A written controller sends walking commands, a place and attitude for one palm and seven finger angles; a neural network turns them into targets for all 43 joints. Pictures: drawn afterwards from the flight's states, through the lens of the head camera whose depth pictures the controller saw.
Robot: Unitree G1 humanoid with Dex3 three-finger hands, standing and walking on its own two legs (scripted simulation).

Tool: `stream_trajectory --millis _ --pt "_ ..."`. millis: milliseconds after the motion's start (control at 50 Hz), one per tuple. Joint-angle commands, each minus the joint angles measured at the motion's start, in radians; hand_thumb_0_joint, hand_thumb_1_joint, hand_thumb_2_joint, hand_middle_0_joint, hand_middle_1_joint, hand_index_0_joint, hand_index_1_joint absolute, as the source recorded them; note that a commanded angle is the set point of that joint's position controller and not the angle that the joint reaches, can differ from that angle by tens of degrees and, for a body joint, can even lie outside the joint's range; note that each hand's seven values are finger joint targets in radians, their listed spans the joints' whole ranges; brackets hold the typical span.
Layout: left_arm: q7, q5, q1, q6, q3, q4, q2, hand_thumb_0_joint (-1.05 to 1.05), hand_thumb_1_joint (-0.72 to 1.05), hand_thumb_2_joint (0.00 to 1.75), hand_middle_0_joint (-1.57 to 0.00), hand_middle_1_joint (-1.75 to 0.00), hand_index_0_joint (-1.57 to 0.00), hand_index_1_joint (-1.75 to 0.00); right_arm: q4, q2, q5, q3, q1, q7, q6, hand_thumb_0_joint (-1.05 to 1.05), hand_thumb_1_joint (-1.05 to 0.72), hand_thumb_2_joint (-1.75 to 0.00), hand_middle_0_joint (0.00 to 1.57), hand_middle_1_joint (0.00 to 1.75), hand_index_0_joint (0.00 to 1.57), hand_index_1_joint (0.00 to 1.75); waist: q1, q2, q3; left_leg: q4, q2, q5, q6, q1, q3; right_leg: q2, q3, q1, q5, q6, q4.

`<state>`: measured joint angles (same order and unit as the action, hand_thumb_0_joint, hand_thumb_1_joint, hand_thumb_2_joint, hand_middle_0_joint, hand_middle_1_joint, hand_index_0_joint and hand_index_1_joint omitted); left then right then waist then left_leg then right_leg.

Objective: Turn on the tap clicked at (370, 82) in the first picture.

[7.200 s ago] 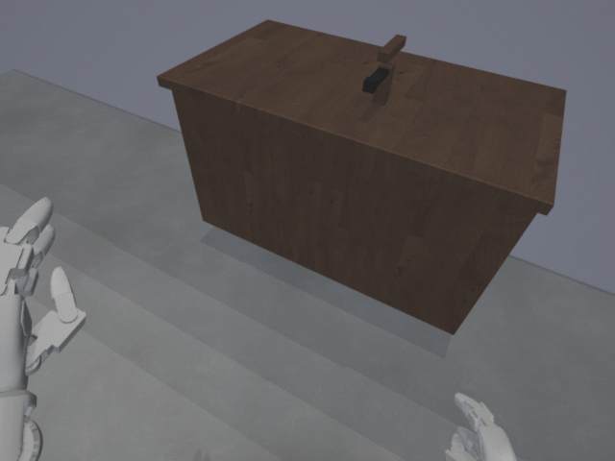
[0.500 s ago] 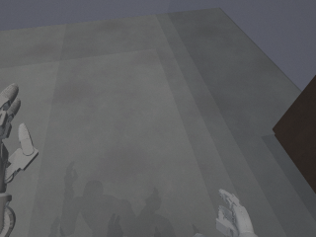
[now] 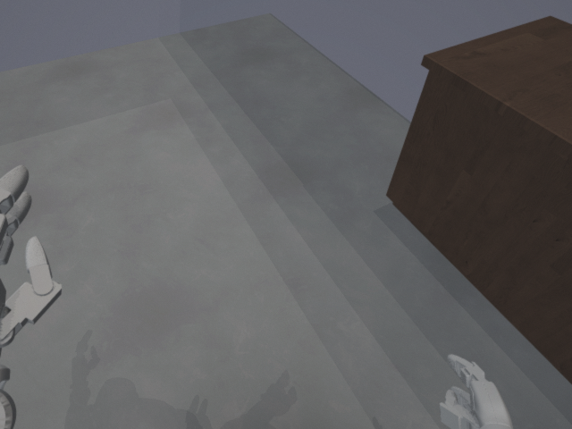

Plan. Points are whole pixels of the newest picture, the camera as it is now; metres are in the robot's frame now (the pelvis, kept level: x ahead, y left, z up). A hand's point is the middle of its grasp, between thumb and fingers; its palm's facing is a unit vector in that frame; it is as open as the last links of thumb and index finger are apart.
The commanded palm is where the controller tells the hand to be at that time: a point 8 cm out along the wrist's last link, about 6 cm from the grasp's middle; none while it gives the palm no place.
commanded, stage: turn to face it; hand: left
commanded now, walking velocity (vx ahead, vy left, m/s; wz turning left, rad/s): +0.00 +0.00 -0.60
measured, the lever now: out of the picture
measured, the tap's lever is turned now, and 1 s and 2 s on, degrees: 0 0 0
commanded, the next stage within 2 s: none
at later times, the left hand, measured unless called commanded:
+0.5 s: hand (208, 298) +0.21 +0.09 +0.17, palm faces +0.03 -0.85 -0.53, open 7.4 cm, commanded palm +0.17 +0.17 +0.18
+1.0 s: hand (337, 344) +0.18 -0.03 +0.17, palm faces -0.17 -0.86 -0.49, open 7.4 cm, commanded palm +0.15 +0.06 +0.18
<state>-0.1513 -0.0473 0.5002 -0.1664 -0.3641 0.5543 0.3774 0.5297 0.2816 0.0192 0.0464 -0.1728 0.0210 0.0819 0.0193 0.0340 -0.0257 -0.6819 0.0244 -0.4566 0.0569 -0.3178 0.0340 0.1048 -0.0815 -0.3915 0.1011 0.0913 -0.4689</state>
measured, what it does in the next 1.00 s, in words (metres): walks backwards, turning right: left foot, then right foot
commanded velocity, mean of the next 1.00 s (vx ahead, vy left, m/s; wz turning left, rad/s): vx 0.00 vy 0.00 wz -0.60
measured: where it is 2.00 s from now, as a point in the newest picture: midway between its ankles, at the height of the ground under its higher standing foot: outside the picture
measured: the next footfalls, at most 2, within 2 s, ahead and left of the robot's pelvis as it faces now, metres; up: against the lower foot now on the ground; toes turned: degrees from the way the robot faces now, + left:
left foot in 0.06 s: +0.01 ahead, +0.15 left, +0.00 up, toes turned +2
right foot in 0.32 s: +0.00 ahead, -0.15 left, +0.00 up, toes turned -17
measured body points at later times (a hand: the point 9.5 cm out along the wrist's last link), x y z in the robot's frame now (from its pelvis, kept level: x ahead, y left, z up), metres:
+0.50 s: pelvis -0.07 -0.04 -0.01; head -0.01 -0.08 +0.43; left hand +0.21 +0.14 +0.20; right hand +0.01 -0.32 -0.12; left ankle -0.05 +0.11 -0.68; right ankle -0.04 -0.14 -0.74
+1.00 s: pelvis -0.14 -0.07 -0.02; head -0.11 -0.13 +0.43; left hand +0.18 +0.02 +0.19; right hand -0.10 -0.33 -0.13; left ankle -0.05 +0.09 -0.69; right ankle -0.16 -0.16 -0.74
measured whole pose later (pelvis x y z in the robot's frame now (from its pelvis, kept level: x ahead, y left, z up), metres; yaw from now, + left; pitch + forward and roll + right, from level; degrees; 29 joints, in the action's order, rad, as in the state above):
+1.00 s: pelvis -0.14 -0.07 -0.02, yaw -36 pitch -1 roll +0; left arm -0.13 -0.03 0.40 -0.18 -0.36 0.55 0.38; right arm 0.53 0.17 0.02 -0.03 -0.15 -0.01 -0.01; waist 0.03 -0.06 -0.15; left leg -0.99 0.19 -0.49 0.09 -0.42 0.05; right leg 0.01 0.10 -0.37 0.31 0.06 -0.69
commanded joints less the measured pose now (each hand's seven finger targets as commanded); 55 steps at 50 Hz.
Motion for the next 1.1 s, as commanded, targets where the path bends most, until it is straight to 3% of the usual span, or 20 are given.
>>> stream_trajectory --millis 0,40,60,140,240,280,320,340,380,580,600,640,680,740,840,880,920,940,980,1080 --pt "-0.007 0.003 -0.096 -0.073 -0.117 0.239 0.188 0.0 0.9 0.9 -0.2 -0.3 -0.2 -0.3 -0.154 0.05 -0.007 0.003 0.041 -0.002 -0.043 0.0 -0.9 -0.9 0.2 0.3 0.2 0.3 -0.002 -0.027 0.164 0.294 0.061 0.07 -0.049 0.239 -0.006 -0.22 -0.306 -0.016 0.203 -0.023 0.115" --pt "0.005 0.011 -0.121 -0.089 -0.132 0.243 0.191 0.0 0.9 0.9 -0.2 -0.3 -0.2 -0.3 -0.176 0.075 -0.015 0.013 0.065 0.005 -0.056 0.0 -0.9 -0.9 0.2 0.3 0.2 0.3 0.006 -0.295 0.095 0.416 0.347 0.143 -0.173 0.284 -0.227 -0.041 -0.078 -0.209 0.319 -0.112 -0.236" --pt "0.0 0.023 -0.124 -0.086 -0.158 0.233 0.215 0.0 0.9 0.9 -0.2 -0.3 -0.2 -0.3 -0.176 0.034 -0.01 0.004 0.077 0.012 -0.069 0.0 -0.9 -0.9 0.2 0.3 0.2 0.3 0.02 -0.353 0.099 0.456 0.445 0.142 -0.223 0.132 -0.243 -0.057 0.02 -0.164 0.364 -0.128 -0.551" --pt "0.015 0.019 -0.142 -0.072 -0.047 0.167 0.105 0.0 0.9 0.9 -0.2 -0.3 -0.2 -0.3 -0.151 0.039 0.008 0.003 0.051 -0.011 -0.105 0.0 -0.9 -0.9 0.2 0.3 0.2 0.3 0.009 -0.268 -0.037 0.349 0.376 0.364 -0.161 0.037 0.035 -0.143 0.104 -0.139 0.364 -0.15 -0.537" --pt "0.009 0.027 -0.233 -0.056 -0.047 0.151 0.131 0.0 0.9 0.9 -0.2 -0.3 -0.2 -0.3 -0.14 0.068 0.001 0.01 0.005 -0.015 -0.152 0.0 -0.9 -0.9 0.2 0.3 0.2 0.3 -0.009 -0.245 0.024 0.182 0.329 0.477 -0.077 0.074 0.113 -0.086 0.231 0.128 0.232 -0.153 -0.152" --pt "0.005 0.034 -0.209 -0.054 -0.081 0.135 0.166 0.0 0.9 0.9 -0.2 -0.3 -0.2 -0.3 -0.14 0.054 0.005 0.006 0.004 -0.019 -0.156 0.0 -0.9 -0.9 0.2 0.3 0.2 0.3 -0.002 -0.137 0.068 -0.035 0.267 0.36 -0.035 -0.002 0.134 -0.157 0.142 0.27 0.049 -0.1 -0.002" --pt "-0.014 0.008 -0.155 -0.066 -0.18 0.168 0.253 0.0 0.9 0.9 -0.2 -0.3 -0.2 -0.3 -0.169 0.017 0.012 -0.004 0.055 -0.016 -0.148 0.0 -0.9 -0.9 0.2 0.3 0.2 0.3 0.031 0.275 0.157 -0.442 0.065 -0.18 0.032 -0.243 0.068 -0.439 -0.371 0.345 -0.441 0.071 0.091" --pt "-0.014 -0.011 -0.106 -0.065 -0.198 0.216 0.263 0.0 0.9 0.9 -0.2 -0.3 -0.2 -0.3 -0.165 0.011 0.011 0.002 0.086 -0.014 -0.133 0.0 -0.9 -0.9 0.2 0.3 0.2 0.3 0.031 0.235 0.172 -0.533 0.089 -0.143 0.028 -0.231 -0.053 -0.454 -0.392 0.302 -0.285 0.077 0.115" --pt "-0.018 -0.021 0.018 -0.084 -0.238 0.27 0.249 0.0 0.9 0.9 -0.2 -0.3 -0.2 -0.3 -0.142 -0.012 0.0 -0.03 0.097 -0.023 -0.095 0.0 -0.9 -0.9 0.2 0.3 0.2 0.3 0.02 0.036 0.239 -0.51 0.097 -0.057 0.032 -0.278 -0.072 -0.405 -0.27 0.401 -0.299 0.101 0.023" --pt "-0.02 -0.011 0.051 -0.06 -0.178 0.195 0.172 0.0 0.9 0.9 -0.2 -0.3 -0.2 -0.3 -0.138 0.035 0.007 -0.001 0.048 -0.002 -0.056 0.0 -0.9 -0.9 0.2 0.3 0.2 0.3 -0.008 0.073 0.185 0.149 0.041 0.096 -0.001 0.103 0.014 -0.287 -0.249 0.111 0.042 0.03 0.071" --pt "-0.017 -0.007 0.035 -0.063 -0.175 0.197 0.18 0.0 0.9 0.9 -0.2 -0.3 -0.2 -0.3 -0.139 0.042 0.006 0.002 0.038 0.004 -0.059 0.0 -0.9 -0.9 0.2 0.3 0.2 0.3 -0.015 0.045 0.177 0.244 0.069 0.131 -0.022 0.192 0.011 -0.248 -0.238 0.04 0.086 -0.005 0.028" --pt "-0.006 0.007 -0.033 -0.076 -0.161 0.233 0.177 0.0 0.9 0.9 -0.2 -0.3 -0.2 -0.3 -0.164 0.085 0.0 0.017 0.054 0.018 -0.067 0.0 -0.9 -0.9 0.2 0.3 0.2 0.3 -0.005 -0.249 0.098 0.375 0.343 0.242 -0.15 0.244 -0.22 -0.073 -0.066 -0.175 0.342 -0.099 -0.282" --pt "-0.003 0.027 -0.078 -0.081 -0.147 0.222 0.188 0.0 0.9 0.9 -0.2 -0.3 -0.2 -0.3 -0.16 0.04 -0.007 0.012 0.069 0.023 -0.086 0.0 -0.9 -0.9 0.2 0.3 0.2 0.3 -0.005 -0.317 0.055 0.418 0.462 0.259 -0.235 0.05 -0.271 -0.109 0.033 -0.162 0.399 -0.132 -0.717" --pt "0.004 0.026 -0.123 -0.078 -0.051 0.236 0.118 0.0 0.9 0.9 -0.2 -0.3 -0.2 -0.3 -0.145 0.057 0.008 0.014 0.045 -0.002 -0.116 0.0 -0.9 -0.9 0.2 0.3 0.2 0.3 -0.002 -0.278 0.009 0.319 0.372 0.451 -0.161 0.074 0.008 -0.148 0.114 -0.141 0.371 -0.147 -0.563" --pt "-0.001 0.023 -0.175 -0.072 -0.072 0.214 0.146 0.0 0.9 0.9 -0.2 -0.3 -0.2 -0.3 -0.146 0.067 0.0 0.012 0.0 -0.016 -0.16 0.0 -0.9 -0.9 0.2 0.3 0.2 0.3 -0.007 -0.316 0.041 0.189 0.334 0.482 -0.081 0.074 0.106 -0.099 0.235 0.104 0.281 -0.149 -0.181" --pt "-0.001 0.027 -0.144 -0.067 -0.106 0.178 0.174 0.0 0.9 0.9 -0.2 -0.3 -0.2 -0.3 -0.149 0.055 0.006 0.012 -0.008 -0.022 -0.162 0.0 -0.9 -0.9 0.2 0.3 0.2 0.3 0.001 -0.203 0.087 -0.008 0.282 0.384 -0.038 0.029 0.139 -0.145 0.174 0.234 0.091 -0.109 -0.009" --pt "-0.017 0.007 -0.122 -0.07 -0.193 0.157 0.249 0.0 0.9 0.9 -0.2 -0.3 -0.2 -0.3 -0.178 0.014 0.006 -0.008 0.04 -0.018 -0.151 0.0 -0.9 -0.9 0.2 0.3 0.2 0.3 0.024 0.259 0.142 -0.414 0.065 -0.174 0.036 -0.262 0.096 -0.429 -0.35 0.333 -0.438 0.062 0.09" --pt "-0.016 -0.015 -0.091 -0.062 -0.2 0.195 0.255 0.0 0.9 0.9 -0.2 -0.3 -0.2 -0.3 -0.173 0.015 0.009 0.001 0.082 -0.013 -0.136 0.0 -0.9 -0.9 0.2 0.3 0.2 0.3 0.027 0.231 0.151 -0.524 0.086 -0.142 0.03 -0.253 -0.039 -0.453 -0.398 0.282 -0.339 0.064 0.124" --pt "-0.014 -0.023 0.024 -0.073 -0.224 0.201 0.232 0.0 0.9 0.9 -0.2 -0.3 -0.2 -0.3 -0.143 -0.013 -0.004 -0.03 0.086 -0.018 -0.092 0.0 -0.9 -0.9 0.2 0.3 0.2 0.3 0.013 0.044 0.201 -0.577 0.1 -0.033 0.039 -0.324 -0.077 -0.404 -0.285 0.391 -0.343 0.094 0.03" --pt "-0.015 -0.026 0.056 -0.079 -0.205 0.184 0.199 0.0 0.9 0.9 -0.2 -0.3 -0.2 -0.3 -0.126 0.001 -0.007 -0.015 0.107 -0.003 -0.051 0.0 -0.9 -0.9 0.2 0.3 0.2 0.3 -0.004 0.07 0.2 -0.381 0.076 0.034 0.043 -0.232 -0.034 -0.342 -0.195 0.329 -0.278 0.074 0.081"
